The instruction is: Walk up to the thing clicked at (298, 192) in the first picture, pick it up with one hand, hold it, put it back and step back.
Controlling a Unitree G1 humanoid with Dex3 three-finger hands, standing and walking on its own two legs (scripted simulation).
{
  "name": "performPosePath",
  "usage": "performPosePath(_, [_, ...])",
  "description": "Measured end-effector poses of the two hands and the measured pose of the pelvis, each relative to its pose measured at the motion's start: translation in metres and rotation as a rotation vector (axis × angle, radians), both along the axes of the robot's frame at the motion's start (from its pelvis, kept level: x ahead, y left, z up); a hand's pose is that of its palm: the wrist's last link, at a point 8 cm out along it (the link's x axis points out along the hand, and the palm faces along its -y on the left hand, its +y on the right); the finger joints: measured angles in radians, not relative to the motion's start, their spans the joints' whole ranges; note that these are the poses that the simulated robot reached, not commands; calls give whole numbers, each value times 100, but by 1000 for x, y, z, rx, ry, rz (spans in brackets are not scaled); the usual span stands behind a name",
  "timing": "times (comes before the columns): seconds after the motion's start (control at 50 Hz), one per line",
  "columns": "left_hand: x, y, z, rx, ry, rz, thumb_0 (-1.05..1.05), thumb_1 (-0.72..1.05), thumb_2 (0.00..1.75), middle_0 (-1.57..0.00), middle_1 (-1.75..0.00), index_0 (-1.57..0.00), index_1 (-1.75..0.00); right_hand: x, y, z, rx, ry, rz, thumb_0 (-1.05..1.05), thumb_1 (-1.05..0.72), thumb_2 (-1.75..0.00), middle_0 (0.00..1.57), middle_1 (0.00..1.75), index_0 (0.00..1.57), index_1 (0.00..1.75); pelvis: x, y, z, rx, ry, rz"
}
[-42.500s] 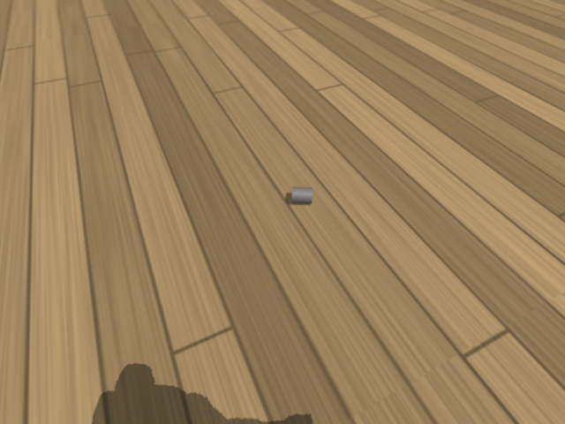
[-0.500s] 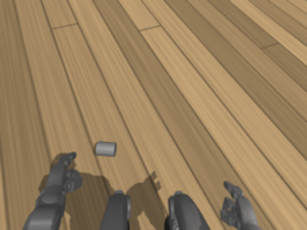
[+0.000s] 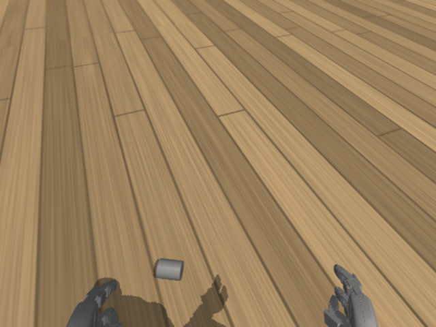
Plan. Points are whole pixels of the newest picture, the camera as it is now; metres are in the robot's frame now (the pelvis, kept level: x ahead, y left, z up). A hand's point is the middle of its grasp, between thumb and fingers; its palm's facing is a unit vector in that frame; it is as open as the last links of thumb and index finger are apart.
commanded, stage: home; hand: left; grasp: from above
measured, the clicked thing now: (170, 269) +0.50 +0.20 -0.68
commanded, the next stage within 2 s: stand in 1.90 s
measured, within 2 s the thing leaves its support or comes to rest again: neither
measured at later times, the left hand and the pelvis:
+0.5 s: hand out of the picture +0.15 +0.18 -0.05, palm faces +0.04 -0.98 -0.20, open 7.4 cm; pelvis -0.01 +0.00 +0.00, yaw +0 degrees
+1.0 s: hand out of the picture +0.16 +0.18 -0.05, palm faces +0.03 -0.98 -0.20, open 7.4 cm; pelvis +0.00 +0.00 +0.00, yaw +0 degrees
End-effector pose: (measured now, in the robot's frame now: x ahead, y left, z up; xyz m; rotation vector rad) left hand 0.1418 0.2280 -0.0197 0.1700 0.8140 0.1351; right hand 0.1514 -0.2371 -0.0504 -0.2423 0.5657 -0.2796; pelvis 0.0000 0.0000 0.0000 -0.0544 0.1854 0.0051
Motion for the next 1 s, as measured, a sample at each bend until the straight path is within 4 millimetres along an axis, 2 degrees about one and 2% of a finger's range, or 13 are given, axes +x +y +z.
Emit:
performPosePath(0.16, [-5,1,-4,-8,10,4,1,91,90,-20,-30,-20,-29,5,3,4,-7,-24,37,1,-90,-90,21,30,20,30,-3,-1,0,3,-14,4])
performPosePath(0.54, [-4,-2,-3,-5,1,-16,1,91,90,-20,-30,-20,-29,-22,-4,-8,-5,37,-1,1,-90,-90,21,30,20,30,-8,-1,-1,4,-18,-5])
performPosePath(1.0, [-1,0,-4,-5,1,-20,1,91,90,-20,-30,-20,-29,-10,-1,-4,-6,7,7,1,-90,-90,21,30,20,30,-4,0,-2,4,-14,-8])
